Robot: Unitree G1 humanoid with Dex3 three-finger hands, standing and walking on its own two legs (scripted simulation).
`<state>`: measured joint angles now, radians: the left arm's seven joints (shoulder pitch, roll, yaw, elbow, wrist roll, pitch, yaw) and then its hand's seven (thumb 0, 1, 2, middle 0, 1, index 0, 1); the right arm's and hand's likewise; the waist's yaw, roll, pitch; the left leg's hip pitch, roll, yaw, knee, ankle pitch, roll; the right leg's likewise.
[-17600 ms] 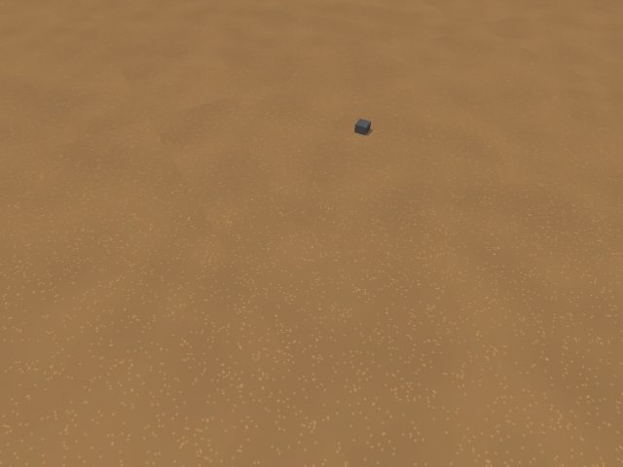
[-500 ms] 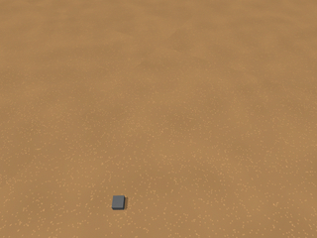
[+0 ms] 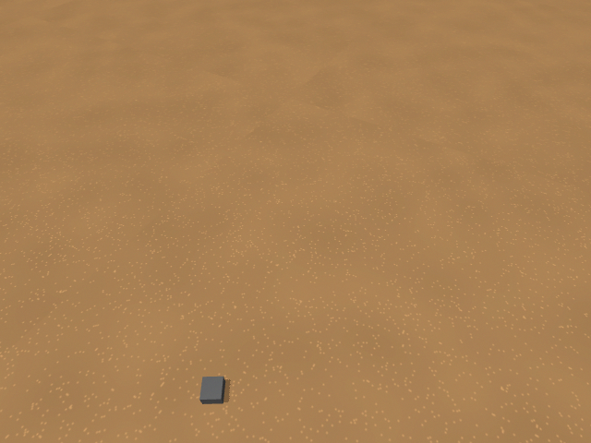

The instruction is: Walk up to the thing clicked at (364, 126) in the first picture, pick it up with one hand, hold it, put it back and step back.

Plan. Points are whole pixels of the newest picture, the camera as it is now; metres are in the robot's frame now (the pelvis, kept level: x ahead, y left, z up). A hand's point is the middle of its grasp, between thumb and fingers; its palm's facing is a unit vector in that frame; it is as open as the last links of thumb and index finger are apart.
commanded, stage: stand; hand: left
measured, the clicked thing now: (212, 390) +0.41 +0.27 -0.76
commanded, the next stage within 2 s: rise first in 1.74 s
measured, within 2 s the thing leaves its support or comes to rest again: neither
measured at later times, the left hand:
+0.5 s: hand out of the picture +0.07 +0.24 -0.15, palm faces -0.02 -0.94 -0.35, open 7.4 cm
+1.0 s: hand out of the picture +0.08 +0.24 -0.15, palm faces -0.03 -0.94 -0.35, open 7.4 cm
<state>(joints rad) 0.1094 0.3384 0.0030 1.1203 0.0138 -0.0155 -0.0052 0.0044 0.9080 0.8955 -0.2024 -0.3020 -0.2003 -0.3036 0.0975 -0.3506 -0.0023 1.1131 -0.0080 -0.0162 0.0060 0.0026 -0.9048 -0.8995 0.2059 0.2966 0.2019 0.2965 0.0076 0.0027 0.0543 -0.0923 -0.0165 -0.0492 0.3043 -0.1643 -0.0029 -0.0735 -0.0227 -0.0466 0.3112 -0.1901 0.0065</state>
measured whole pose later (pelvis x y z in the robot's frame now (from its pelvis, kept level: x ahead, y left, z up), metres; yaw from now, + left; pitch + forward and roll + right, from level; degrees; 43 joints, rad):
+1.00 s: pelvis +0.00 -0.01 +0.00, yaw -1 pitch -2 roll +0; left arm 0.12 0.35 0.00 1.12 0.01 -0.01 -0.01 0.00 0.91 0.90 -0.20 -0.30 -0.20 -0.30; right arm 0.12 -0.36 0.02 1.12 -0.01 -0.01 0.00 0.00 -0.91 -0.90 0.21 0.30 0.20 0.30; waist 0.01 0.01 0.05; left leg -0.09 0.01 -0.04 0.31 -0.17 -0.02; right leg -0.08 0.01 -0.04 0.31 -0.19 -0.02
